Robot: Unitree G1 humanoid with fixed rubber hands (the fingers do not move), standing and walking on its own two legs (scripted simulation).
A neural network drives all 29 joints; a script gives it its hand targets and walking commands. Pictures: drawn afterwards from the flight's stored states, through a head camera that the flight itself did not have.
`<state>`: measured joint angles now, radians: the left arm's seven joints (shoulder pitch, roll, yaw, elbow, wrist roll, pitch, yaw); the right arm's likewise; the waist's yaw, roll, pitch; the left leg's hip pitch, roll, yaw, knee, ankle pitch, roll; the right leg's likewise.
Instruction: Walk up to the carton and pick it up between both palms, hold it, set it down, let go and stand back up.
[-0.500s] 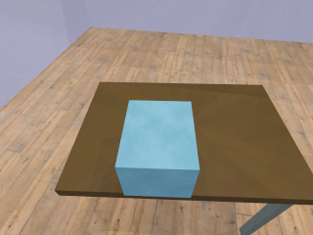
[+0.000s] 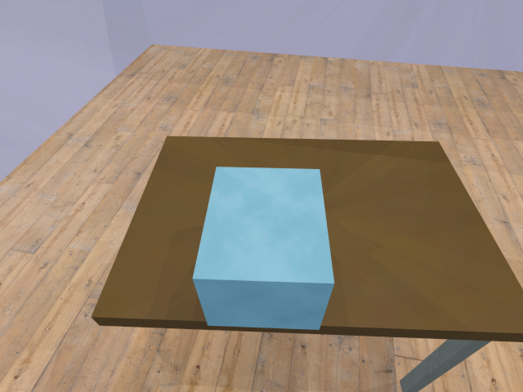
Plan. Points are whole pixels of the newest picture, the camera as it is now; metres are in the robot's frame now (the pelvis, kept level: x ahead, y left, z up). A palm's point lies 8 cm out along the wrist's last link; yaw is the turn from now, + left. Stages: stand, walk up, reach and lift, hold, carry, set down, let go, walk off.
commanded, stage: stand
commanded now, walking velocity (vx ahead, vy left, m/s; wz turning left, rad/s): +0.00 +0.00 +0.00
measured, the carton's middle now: (265, 244) +0.42 +0.02 -0.06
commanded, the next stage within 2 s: none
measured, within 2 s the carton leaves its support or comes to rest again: neither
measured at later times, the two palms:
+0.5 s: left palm out of the picture -0.01 +0.23 -0.14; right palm out of the picture -0.01 -0.23 -0.14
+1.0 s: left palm out of the picture -0.02 +0.23 -0.14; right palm out of the picture -0.01 -0.22 -0.14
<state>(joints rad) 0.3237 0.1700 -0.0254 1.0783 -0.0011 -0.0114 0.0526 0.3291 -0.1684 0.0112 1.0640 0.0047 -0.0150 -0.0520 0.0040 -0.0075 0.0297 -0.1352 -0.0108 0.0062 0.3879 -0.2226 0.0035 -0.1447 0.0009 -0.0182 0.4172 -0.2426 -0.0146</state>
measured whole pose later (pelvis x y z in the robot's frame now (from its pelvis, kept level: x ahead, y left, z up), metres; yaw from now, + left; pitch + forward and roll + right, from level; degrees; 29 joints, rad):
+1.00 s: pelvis +0.00 +0.00 +0.00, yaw +0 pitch -2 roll +0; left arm 0.33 0.17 -0.03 1.08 0.00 -0.01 0.05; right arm 0.33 -0.16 0.01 1.07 0.00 -0.02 -0.05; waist 0.00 -0.01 0.03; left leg -0.14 -0.01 0.01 0.39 -0.22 0.00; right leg -0.15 0.00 -0.02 0.42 -0.24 -0.01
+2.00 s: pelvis +0.00 +0.00 +0.00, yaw +0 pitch -2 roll +1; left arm 0.32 0.17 -0.03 1.09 0.00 -0.01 0.05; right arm 0.33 -0.16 0.01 1.07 0.00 -0.02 -0.05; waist 0.00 -0.01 0.03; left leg -0.14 -0.01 0.01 0.39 -0.22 0.00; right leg -0.15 -0.01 -0.02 0.42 -0.24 -0.01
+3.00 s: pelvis +0.00 +0.01 +0.00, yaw +0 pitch -1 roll +0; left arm 0.33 0.16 -0.03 1.10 0.00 -0.01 0.05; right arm 0.33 -0.16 0.02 1.09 0.00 -0.02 -0.05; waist 0.00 0.00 0.03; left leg -0.15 -0.01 0.02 0.40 -0.22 0.01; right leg -0.15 -0.01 -0.01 0.41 -0.23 0.00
